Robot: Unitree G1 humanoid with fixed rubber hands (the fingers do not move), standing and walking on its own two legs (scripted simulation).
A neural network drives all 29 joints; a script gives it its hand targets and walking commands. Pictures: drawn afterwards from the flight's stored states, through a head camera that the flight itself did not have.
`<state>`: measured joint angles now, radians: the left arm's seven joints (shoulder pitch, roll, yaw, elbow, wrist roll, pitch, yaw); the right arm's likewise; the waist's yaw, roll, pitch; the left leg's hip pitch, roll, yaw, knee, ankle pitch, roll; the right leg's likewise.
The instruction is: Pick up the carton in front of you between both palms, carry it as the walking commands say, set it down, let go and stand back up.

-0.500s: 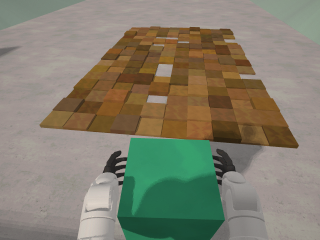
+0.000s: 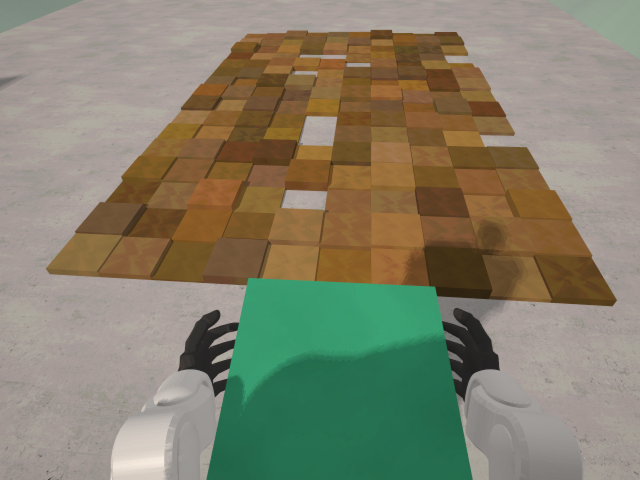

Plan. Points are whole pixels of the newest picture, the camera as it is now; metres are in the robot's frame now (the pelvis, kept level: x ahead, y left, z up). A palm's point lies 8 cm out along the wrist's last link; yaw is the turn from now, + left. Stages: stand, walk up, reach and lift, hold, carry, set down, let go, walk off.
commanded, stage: carry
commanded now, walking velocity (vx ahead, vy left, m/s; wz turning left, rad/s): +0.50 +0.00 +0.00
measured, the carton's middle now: (334, 412) +0.23 +0.00 +0.02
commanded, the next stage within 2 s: none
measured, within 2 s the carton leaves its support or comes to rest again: neither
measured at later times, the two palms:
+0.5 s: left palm (252, 207) +0.52 +0.12 +0.11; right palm (438, 196) +0.54 -0.18 +0.10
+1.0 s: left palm (259, 122) +0.87 +0.16 +0.09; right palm (390, 115) +0.87 -0.14 +0.10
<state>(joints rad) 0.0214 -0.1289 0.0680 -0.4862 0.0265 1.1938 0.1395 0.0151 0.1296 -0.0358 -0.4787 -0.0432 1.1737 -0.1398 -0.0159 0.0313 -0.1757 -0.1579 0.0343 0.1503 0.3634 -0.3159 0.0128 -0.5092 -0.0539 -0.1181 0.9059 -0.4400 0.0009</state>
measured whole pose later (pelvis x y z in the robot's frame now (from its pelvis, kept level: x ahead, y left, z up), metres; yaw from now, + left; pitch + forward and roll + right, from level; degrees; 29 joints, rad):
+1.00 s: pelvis +0.64 +0.01 +0.01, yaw +0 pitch +4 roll -2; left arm 0.10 -0.13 0.02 -0.55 0.07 1.14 0.12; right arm 0.08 0.14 -0.03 -0.52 -0.04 1.11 -0.11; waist -0.02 0.00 -0.11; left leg -0.07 0.03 0.22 0.24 -0.25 0.04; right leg -0.62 -0.12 -0.12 0.77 -0.10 0.01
